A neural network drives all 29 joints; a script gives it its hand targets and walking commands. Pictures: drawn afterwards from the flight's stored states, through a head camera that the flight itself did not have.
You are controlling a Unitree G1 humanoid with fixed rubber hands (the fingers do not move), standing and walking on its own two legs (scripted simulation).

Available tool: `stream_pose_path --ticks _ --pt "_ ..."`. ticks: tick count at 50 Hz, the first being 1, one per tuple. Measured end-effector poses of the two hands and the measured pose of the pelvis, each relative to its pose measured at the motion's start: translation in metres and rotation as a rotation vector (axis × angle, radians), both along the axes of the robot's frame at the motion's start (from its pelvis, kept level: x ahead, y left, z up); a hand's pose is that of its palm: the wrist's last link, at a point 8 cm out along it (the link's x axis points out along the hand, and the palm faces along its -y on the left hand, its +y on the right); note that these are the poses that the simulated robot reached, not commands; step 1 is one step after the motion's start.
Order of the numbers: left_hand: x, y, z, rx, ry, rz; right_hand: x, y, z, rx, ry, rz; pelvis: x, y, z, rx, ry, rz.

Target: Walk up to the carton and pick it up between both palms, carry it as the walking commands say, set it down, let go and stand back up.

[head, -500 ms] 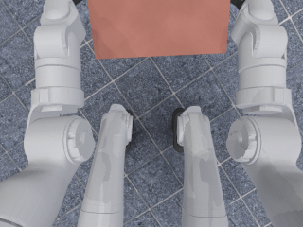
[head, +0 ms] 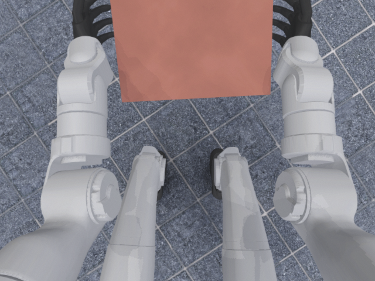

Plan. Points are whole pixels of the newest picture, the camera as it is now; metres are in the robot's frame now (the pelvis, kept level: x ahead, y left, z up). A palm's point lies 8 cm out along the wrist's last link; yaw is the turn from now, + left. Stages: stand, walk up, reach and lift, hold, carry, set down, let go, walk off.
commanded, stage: reach and lift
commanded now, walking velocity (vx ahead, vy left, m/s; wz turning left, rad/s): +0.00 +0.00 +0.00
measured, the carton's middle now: (192, 42) +0.54 +0.01 -0.15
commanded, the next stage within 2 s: none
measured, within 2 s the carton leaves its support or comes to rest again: neither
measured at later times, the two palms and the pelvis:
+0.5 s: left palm (54, 27) +0.48 +0.18 +0.03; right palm (326, 26) +0.49 -0.16 +0.03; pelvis +0.02 +0.00 +0.05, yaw +0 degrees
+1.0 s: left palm out of the picture +0.46 +0.18 +0.12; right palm out of the picture +0.47 -0.17 +0.11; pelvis +0.13 +0.01 +0.14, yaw -1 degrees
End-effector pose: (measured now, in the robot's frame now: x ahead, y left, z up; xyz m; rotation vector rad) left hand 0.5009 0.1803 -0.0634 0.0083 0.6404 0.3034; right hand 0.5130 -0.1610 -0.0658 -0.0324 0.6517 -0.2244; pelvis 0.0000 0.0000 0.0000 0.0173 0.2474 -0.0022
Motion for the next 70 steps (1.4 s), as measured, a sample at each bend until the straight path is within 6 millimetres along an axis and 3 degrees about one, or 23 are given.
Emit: stream_pose_path --ticks 12,21,26,30,38,42,52,62,70 --pt "-0.012 0.001 0.038 0.000 0.004 -0.002 -0.011 0.001 0.040 -0.003 0.001 0.004 -0.001 -0.003 0.027 0.001 -0.042 0.000" --pt "-0.019 0.003 0.069 -0.005 0.021 -0.008 -0.018 0.003 0.073 -0.014 0.018 0.008 0.010 0.000 0.046 -0.006 -0.022 -0.002" --pt "-0.023 0.005 0.096 -0.010 0.046 -0.020 -0.023 0.004 0.098 -0.009 0.043 0.012 0.029 0.003 0.057 -0.010 0.057 -0.003" --pt "-0.024 0.006 0.129 -0.033 0.054 -0.049 -0.027 0.003 0.132 0.004 0.054 0.010 0.056 0.006 0.070 -0.012 0.136 -0.007" --pt "-0.027 0.010 0.179 -0.099 0.047 -0.142 -0.029 -0.008 0.187 0.054 0.052 0.087 0.096 0.009 0.109 -0.014 0.083 -0.015" --pt "-0.031 0.009 0.186 -0.091 0.067 -0.142 -0.034 -0.010 0.192 0.062 0.069 0.098 0.111 0.008 0.125 -0.013 0.038 -0.014" --pt "-0.045 0.003 0.183 -0.054 0.106 -0.091 -0.048 -0.009 0.178 0.051 0.099 0.070 0.136 0.004 0.145 -0.014 0.003 -0.009" --pt "-0.061 0.008 0.218 -0.058 0.029 -0.042 -0.055 -0.001 0.222 0.044 0.017 0.065 0.155 -0.005 0.158 -0.020 -0.077 0.003" --pt "-0.076 0.008 0.237 -0.084 0.018 -0.063 -0.070 -0.004 0.249 0.042 -0.001 0.064 0.146 -0.003 0.161 -0.024 -0.204 0.017"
